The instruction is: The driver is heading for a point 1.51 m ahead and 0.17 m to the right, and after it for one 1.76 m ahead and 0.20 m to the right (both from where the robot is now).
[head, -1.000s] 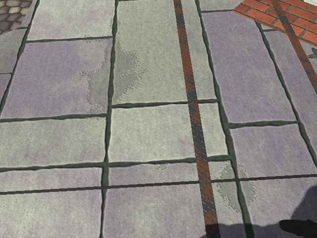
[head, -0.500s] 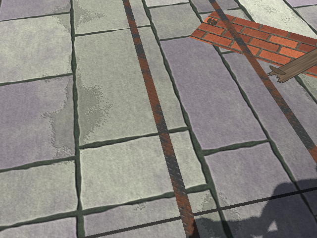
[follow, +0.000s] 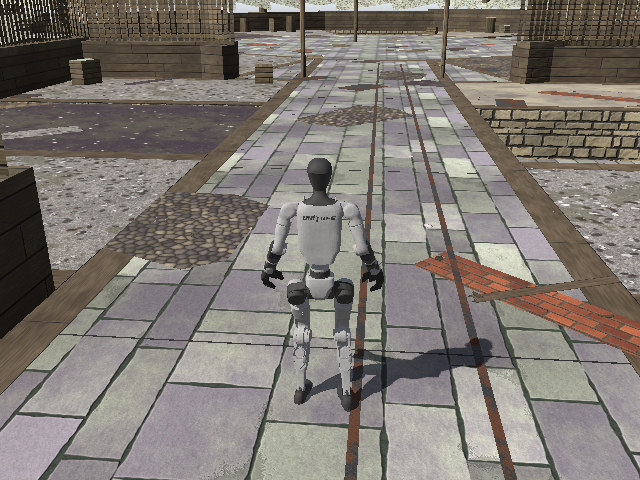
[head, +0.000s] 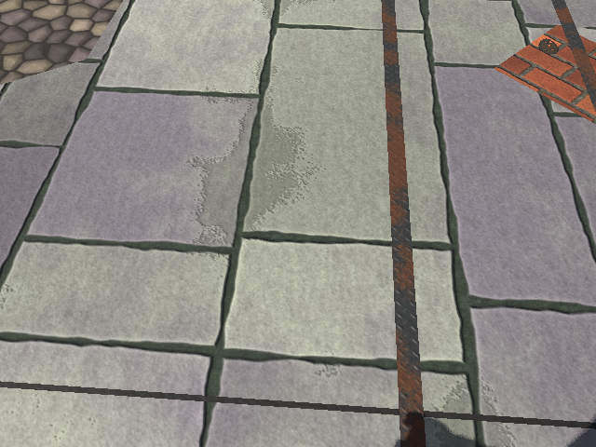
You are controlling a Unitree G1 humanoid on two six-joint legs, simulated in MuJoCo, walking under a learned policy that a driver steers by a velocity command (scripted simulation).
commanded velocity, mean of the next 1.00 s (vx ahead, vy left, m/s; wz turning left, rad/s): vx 0.00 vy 0.00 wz -0.17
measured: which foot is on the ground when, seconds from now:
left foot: down 0.00-0.06, up 0.08-0.34, down 0.36-0.68, up 0.70-1.00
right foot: up 0.00-0.04, down 0.06-0.42, up 0.44-0.66, down 0.68-1.00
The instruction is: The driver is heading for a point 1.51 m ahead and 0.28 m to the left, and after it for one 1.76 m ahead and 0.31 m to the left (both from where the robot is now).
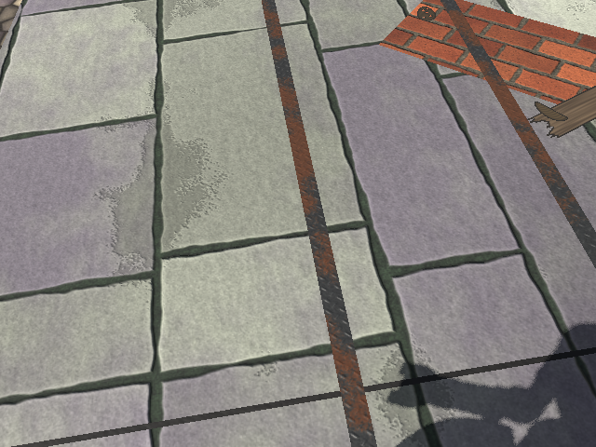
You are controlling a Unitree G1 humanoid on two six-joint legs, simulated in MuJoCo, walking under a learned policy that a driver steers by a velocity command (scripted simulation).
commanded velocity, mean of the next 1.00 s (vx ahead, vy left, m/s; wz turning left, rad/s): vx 0.09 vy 0.00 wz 0.22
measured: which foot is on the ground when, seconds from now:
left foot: up 0.00-0.14, down 0.16-0.38, up 0.40-0.68, down 0.70-1.00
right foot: down 0.00-0.68, up 0.70-1.00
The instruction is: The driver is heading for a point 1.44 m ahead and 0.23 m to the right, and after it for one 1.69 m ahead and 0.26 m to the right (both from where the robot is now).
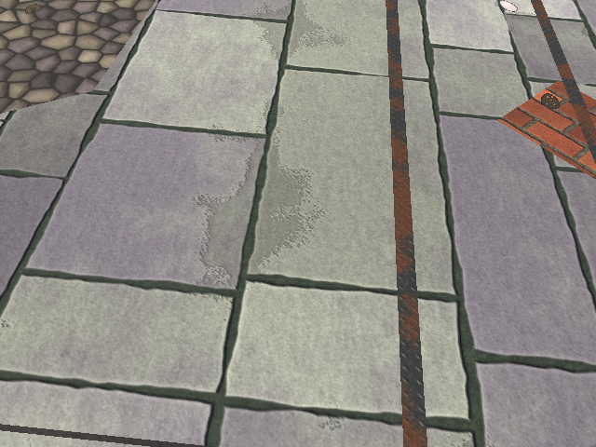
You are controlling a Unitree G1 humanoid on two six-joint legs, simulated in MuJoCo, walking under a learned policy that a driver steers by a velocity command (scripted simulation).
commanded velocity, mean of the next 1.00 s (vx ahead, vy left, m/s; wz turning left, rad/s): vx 0.20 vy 0.00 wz -0.17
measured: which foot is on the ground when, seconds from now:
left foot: down 0.00-0.28, up 0.30-0.68, down 0.70-1.00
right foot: up 0.00-0.24, down 0.26-0.72, up 0.74-1.00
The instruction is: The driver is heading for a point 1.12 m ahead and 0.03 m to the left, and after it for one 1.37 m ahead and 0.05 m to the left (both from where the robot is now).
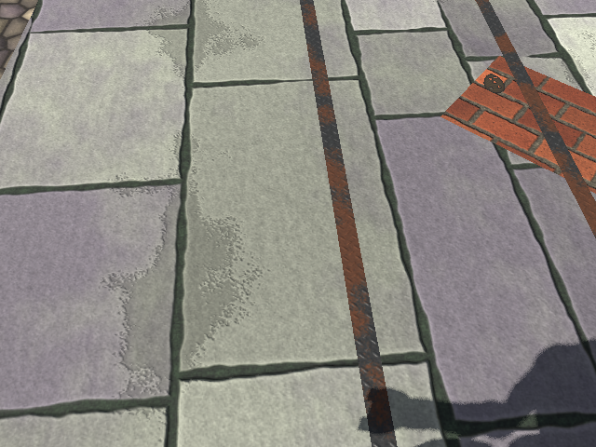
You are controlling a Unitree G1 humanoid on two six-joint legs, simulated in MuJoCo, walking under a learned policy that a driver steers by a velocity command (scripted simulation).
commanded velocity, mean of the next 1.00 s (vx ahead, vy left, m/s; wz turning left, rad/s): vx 0.34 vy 0.00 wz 0.01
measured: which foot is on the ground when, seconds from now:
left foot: down 0.00-0.08, up 0.10-0.52, down 0.54-1.00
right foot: up 0.00-0.06, down 0.08-0.54, up 0.56-1.00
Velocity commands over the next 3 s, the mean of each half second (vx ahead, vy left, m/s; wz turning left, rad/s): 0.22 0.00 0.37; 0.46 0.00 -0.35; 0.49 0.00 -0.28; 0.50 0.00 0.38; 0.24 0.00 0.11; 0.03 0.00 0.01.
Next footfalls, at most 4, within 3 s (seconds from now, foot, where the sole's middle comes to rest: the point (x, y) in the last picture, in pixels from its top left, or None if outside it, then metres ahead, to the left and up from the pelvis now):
0.08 right None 0.05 -0.13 -0.77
0.54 left None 0.13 0.17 -0.77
1.04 right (319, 435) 0.47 -0.03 -0.77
1.58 left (247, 303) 0.79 0.13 -0.77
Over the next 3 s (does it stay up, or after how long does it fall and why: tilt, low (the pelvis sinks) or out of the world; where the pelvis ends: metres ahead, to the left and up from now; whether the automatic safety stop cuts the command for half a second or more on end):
stays up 1.06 0.06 0.00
